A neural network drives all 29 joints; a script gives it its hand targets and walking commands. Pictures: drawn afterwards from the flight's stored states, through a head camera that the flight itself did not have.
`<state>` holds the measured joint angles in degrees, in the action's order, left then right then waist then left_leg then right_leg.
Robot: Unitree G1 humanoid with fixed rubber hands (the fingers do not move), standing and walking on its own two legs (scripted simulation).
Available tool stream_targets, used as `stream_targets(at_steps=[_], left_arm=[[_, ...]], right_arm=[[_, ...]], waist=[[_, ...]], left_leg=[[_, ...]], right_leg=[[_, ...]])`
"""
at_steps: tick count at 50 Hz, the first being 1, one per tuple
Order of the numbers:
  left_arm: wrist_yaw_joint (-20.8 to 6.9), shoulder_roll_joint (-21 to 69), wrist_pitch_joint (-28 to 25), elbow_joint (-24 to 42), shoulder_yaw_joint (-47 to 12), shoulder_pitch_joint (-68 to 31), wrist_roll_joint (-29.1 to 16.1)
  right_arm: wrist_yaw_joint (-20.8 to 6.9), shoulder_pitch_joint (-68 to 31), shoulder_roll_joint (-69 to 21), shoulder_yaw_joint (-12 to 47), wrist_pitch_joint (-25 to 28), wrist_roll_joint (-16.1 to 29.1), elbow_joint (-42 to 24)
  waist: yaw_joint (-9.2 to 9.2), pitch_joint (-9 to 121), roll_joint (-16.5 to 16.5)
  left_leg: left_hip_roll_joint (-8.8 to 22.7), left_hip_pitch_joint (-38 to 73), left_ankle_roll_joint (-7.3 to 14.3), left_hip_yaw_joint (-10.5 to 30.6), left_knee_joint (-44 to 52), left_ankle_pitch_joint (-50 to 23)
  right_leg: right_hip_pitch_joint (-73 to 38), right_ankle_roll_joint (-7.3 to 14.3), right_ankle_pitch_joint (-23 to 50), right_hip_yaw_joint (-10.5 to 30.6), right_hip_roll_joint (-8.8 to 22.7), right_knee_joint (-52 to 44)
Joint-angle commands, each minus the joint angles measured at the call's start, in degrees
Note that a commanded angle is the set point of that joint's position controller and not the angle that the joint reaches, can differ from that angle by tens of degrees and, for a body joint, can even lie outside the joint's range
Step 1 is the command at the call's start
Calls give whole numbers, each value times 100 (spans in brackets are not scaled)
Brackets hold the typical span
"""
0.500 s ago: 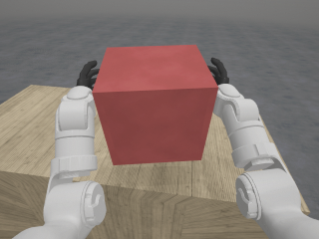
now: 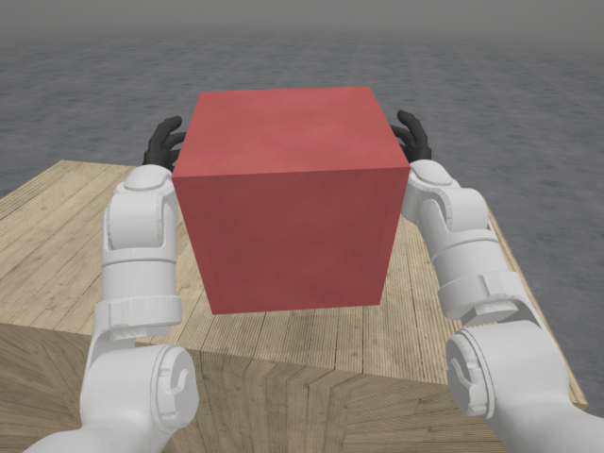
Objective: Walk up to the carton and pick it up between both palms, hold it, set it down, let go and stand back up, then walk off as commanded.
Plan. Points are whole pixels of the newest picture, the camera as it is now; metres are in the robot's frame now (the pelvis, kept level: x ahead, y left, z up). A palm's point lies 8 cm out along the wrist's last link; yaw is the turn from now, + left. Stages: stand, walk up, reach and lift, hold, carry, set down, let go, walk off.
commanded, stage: hold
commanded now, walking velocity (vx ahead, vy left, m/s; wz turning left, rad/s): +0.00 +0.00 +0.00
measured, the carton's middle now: (291, 199) +0.38 +0.00 +0.22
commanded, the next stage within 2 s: none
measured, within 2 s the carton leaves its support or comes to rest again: neither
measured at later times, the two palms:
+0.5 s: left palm (163, 176) +0.37 +0.16 +0.26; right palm (414, 170) +0.37 -0.15 +0.27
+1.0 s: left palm (153, 179) +0.37 +0.17 +0.26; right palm (406, 171) +0.37 -0.14 +0.27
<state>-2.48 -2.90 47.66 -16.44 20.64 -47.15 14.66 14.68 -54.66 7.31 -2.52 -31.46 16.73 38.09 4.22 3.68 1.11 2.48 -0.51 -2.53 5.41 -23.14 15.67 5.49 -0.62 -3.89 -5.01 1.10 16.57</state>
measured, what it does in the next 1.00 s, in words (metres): stands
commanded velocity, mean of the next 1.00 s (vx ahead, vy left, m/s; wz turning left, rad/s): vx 0.00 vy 0.00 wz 0.00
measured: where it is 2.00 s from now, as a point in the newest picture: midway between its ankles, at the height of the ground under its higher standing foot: outside the picture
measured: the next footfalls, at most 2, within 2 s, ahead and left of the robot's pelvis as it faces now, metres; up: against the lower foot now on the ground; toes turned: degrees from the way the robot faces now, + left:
none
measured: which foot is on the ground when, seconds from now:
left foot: down 0.00-1.00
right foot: down 0.00-1.00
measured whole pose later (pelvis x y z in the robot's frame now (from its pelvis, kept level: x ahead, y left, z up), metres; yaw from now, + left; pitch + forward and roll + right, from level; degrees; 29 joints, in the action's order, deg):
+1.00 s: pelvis +0.00 +0.00 +0.00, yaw +0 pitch -8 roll -2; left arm -2.9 -3.0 48.6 -14.7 20.7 -46.6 15.0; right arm 15.2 -54.0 6.8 -2.6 -32.1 17.3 36.8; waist 4.5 2.9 0.4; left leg 2.4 0.3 -2.4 5.7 -23.3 16.0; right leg 4.3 -0.8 -4.1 -5.3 1.2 16.2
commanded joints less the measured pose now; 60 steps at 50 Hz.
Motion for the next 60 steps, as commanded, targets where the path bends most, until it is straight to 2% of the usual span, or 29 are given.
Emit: stream_targets(at_steps=[1, 2, 4, 7, 11, 12, 13, 15, 17, 18, 21, 22, 24, 25, 26, 28, 29, 31, 35, 36, 42, 44, 47, 49, 52, 54, 55, 56, 60], left_arm=[[-627, 3359, -373, 487, -2413, -4845, -889], [-626, 3423, -442, 865, -2534, -5012, -916], [-664, 3222, -396, 329, -2277, -4850, -812], [-655, 3448, -423, 540, -2477, -4752, -971], [-665, 3388, -373, 417, -2320, -4665, -799], [-673, 3461, -372, 609, -2439, -4577, -826], [-698, 3382, -337, 455, -2373, -4496, -775], [-688, 3551, -362, 709, -2508, -4759, -874], [-716, 3476, -346, 323, -2326, -4792, -799], [-720, 3540, -410, 602, -2435, -5005, -857], [-649, 3646, -455, 492, -2563, -4824, -956], [-626, 3481, -482, 496, -2361, -4833, -891], [-599, 3544, -508, 604, -2456, -4965, -908], [-584, 3513, -490, 539, -2368, -4861, -820], [-540, 3618, -490, 757, -2550, -4862, -920], [-565, 3377, -490, 534, -2359, -4788, -847], [-557, 3422, -507, 606, -2411, -4960, -947], [-592, 3284, -460, 374, -2258, -4583, -840], [-625, 3369, -456, 627, -2380, -4740, -888], [-641, 3361, -417, 304, -2229, -4580, -829], [-691, 3281, -360, 736, -2390, -4477, -921], [-737, 3193, -313, 830, -2319, -4452, -839], [-747, 3426, -309, 1015, -2586, -4655, -922], [-732, 3365, -269, 753, -2466, -4657, -859], [-669, 3605, -325, 960, -2710, -4630, -976], [-627, 3548, -362, 807, -2680, -4794, -926], [-588, 3745, -405, 1131, -2875, -4932, -1061], [-585, 3643, -330, 701, -2735, -4739, -945], [-578, 3592, -366, 786, -2634, -4779, -823]], right_arm=[[-715, -4987, -3976, 1772, 163, 881, -1892], [-740, -4934, -4091, 1742, 208, 869, -1937], [-742, -4970, -4045, 1576, 139, 702, -1600], [-766, -4948, -3987, 1736, 221, 819, -1999], [-774, -4952, -3913, 1713, 220, 805, -1744], [-763, -4665, -3829, 1622, 194, 812, -1628], [-762, -4815, -3853, 1700, 204, 849, -1742], [-798, -4827, -3843, 1624, 235, 803, -1759], [-802, -4730, -3789, 1442, 173, 692, -1306], [-826, -4984, -3966, 1540, 265, 729, -1610], [-827, -5259, -3965, 1686, 317, 846, -2048], [-831, -5100, -3996, 1728, 271, 852, -1856], [-846, -5007, -4045, 1717, 261, 821, -1725], [-864, -5174, -4103, 1797, 280, 868, -1888], [-852, -4987, -4134, 1812, 278, 876, -1998], [-830, -5146, -4125, 1870, 293, 848, -1956], [-821, -4954, -4113, 1792, 225, 871, -1823], [-790, -4911, -4100, 1857, 215, 805, -1817], [-742, -4887, -4104, 1843, 201, 880, -1973], [-715, -5037, -4104, 1827, 199, 868, -1942], [-588, -4788, -4031, 1933, 149, 1023, -2244], [-605, -4673, -3991, 1983, 110, 1017, -2173], [-644, -4602, -3972, 1757, 131, 895, -2050], [-666, -4991, -3926, 1836, 141, 958, -2268], [-715, -4784, -3889, 1757, 181, 870, -2305], [-776, -4891, -3890, 1656, 178, 807, -2045], [-802, -4916, -3949, 1667, 233, 809, -2212], [-806, -4780, -3704, 1522, 167, 755, -1845], [-897, -4579, -3628, 1562, 175, 700, -1511]], waist=[[35, 1868, 154], [65, 2082, 203], [5, 1746, -57], [120, 2152, 117], [7, 1951, 159], [165, 1995, 279], [72, 1947, 173], [183, 1989, 293], [223, 1559, 248], [104, 2006, 293], [102, 2183, 281], [32, 2059, 108], [63, 2063, 268], [-136, 2181, 221], [-7, 2341, 322], [-124, 2216, -82], [-15, 2266, 84], [-94, 2210, -199], [-3, 2159, 1], [-82, 2056, -144], [31, 2235, -78], [6, 2046, -78], [182, 2076, 176], [5, 1936, 183], [135, 2195, 313], [167, 1950, 360], [200, 2333, 444], [229, 1826, 541], [248, 1963, 497]], left_leg=[[-734, -1915, -61, -468, 676, -1037], [-706, -1853, -50, -480, 703, -1055], [-668, -2068, 70, -518, 834, -572], [-679, -1918, -62, -487, 743, -1134], [-691, -1835, -80, -479, 675, -1245], [-654, -1760, -105, -458, 690, -1392], [-671, -1721, -102, -481, 691, -1398], [-631, -1820, -112, -461, 729, -1249], [-620, -2009, -81, -485, 831, -885], [-622, -2017, -74, -509, 798, -952], [-658, -1973, -86, -460, 720, -1244], [-675, -1945, -31, -436, 706, -1231], [-697, -1824, -72, -460, 679, -1240], [-666, -1860, -10, -480, 731, -1198], [-658, -1803, -55, -465, 687, -1287], [-704, -1819, -1, -507, 640, -1143], [-664, -1905, 35, -486, 750, -1048], [-703, -1804, 43, -514, 679, -1132], [-704, -1810, 16, -470, 661, -1184], [-729, -1845, 23, -510, 681, -1192], [-769, -1564, -69, -478, 498, -1715], [-754, -1648, -21, -471, 579, -1511], [-712, -1654, -132, -499, 625, -1439], [-712, -1775, -122, -490, 635, -1281], [-670, -1717, -151, -448, 650, -1390], [-651, -1804, -110, -432, 765, -1050], [-612, -1689, -185, -460, 705, -1369], [-629, -1875, -186, -441, 684, -1195], [-569, -1718, -197, -403, 720, -1366]], right_leg=[[-2663, -153, 591, 222, -530, 243], [-2688, -137, 624, 209, -545, 288], [-2535, -161, 177, 210, -517, 228], [-2775, -124, 693, 153, -592, 317], [-2703, -81, 607, 197, -580, 252], [-2714, -68, 721, 169, -579, 244], [-2682, -83, 668, 193, -587, 241], [-2714, -59, 614, 112, -618, 276], [-2597, -66, 341, 154, -576, 231], [-2740, -49, 385, 173, -577, 254], [-2819, -86, 658, 189, -609, 298], [-2775, -88, 585, 201, -576, 249], [-2656, -74, 520, 218, -560, 254], [-2752, -105, 512, 203, -602, 298], [-2843, -88, 735, 197, -593, 345], [-2740, -143, 603, 222, -541, 274], [-2699, -171, 564, 207, -568, 322], [-2732, -180, 658, 207, -553, 284], [-2767, -171, 712, 213, -562, 300], [-2733, -192, 682, 223, -562, 264], [-2852, -179, 1299, 268, -536, 276], [-2874, -215, 1140, 261, -519, 287], [-2730, -150, 886, 192, -563, 268], [-2640, -89, 682, 206, -575, 247], [-2695, -98, 772, 220, -574, 256], [-2581, -76, 382, 201, -571, 237], [-2619, -33, 654, 164, -623, 291], [-2452, -31, 455, 186, -592, 251], [-2503, -29, 442, 126, -645, 279]])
